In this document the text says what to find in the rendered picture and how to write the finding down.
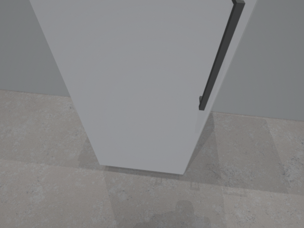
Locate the fridge door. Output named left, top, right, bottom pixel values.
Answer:
left=29, top=0, right=257, bottom=175

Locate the handle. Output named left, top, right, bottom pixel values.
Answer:
left=199, top=0, right=245, bottom=111

